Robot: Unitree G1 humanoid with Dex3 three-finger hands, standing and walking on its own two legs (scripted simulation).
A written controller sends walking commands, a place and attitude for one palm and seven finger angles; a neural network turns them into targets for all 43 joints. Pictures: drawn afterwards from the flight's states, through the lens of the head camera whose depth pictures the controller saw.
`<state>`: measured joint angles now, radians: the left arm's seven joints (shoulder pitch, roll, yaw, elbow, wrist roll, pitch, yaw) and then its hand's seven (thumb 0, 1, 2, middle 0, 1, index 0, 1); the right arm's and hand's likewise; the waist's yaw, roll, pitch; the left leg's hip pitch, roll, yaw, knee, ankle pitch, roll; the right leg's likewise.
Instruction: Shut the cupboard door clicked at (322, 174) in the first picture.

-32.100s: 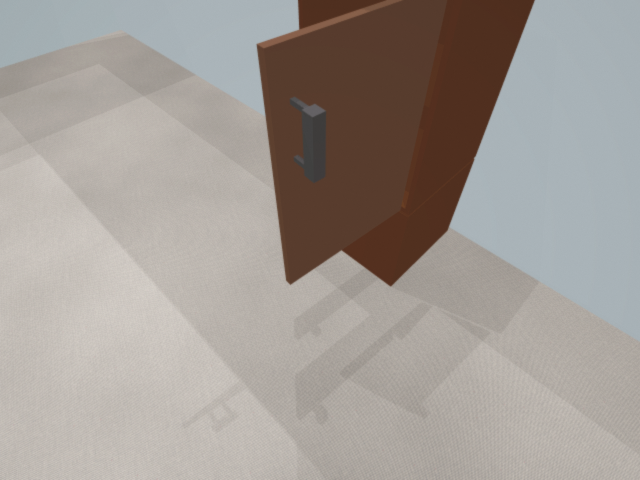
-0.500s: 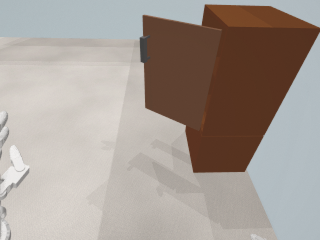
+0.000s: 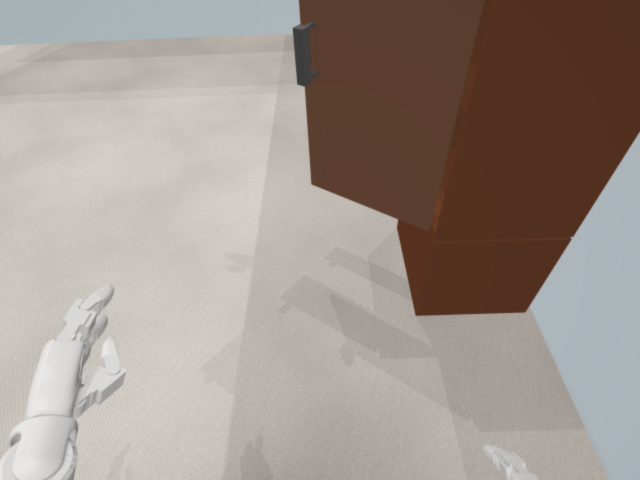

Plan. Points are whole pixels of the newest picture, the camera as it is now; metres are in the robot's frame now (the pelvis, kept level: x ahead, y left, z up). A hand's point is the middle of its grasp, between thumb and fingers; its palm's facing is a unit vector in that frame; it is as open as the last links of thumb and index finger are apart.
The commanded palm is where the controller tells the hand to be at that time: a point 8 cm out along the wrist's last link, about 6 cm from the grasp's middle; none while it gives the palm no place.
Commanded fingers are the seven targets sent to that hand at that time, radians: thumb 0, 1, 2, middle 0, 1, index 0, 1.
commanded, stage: let the arm hang, fingers relaxed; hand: left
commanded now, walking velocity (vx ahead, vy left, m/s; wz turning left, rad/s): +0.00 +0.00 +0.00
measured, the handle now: (308, 53) +1.01 +0.10 +0.11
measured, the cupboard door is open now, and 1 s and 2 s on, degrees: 55 55 55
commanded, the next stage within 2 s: look to check the result in 1.00 s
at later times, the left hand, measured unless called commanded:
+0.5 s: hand out of the picture -0.02 +0.19 -0.15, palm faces +0.01 -0.97 -0.24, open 7.3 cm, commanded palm none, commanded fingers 0.00 0.90 0.90 -0.20 -0.30 -0.20 -0.30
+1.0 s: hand out of the picture -0.03 +0.17 -0.16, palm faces +0.01 -0.99 -0.16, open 7.4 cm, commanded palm none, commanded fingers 0.00 0.90 0.90 -0.20 -0.30 -0.20 -0.30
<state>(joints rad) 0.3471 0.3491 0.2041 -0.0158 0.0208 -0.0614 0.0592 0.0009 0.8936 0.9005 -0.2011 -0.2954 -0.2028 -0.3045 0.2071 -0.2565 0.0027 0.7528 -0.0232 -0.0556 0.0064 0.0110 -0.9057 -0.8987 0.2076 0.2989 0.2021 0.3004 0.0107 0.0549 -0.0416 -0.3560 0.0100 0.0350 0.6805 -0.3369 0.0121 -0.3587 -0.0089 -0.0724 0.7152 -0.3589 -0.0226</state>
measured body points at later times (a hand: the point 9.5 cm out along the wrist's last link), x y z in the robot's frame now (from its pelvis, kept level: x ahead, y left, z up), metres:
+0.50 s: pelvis -0.02 -0.01 +0.02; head -0.01 -0.01 +0.47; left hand -0.02 +0.24 -0.13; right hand -0.02 -0.24 -0.14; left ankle +0.00 +0.12 -0.72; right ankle +0.00 -0.10 -0.72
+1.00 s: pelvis -0.03 +0.01 +0.02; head -0.03 +0.02 +0.47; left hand -0.03 +0.22 -0.14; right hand -0.05 -0.20 -0.14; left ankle +0.00 +0.12 -0.72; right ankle +0.00 -0.10 -0.72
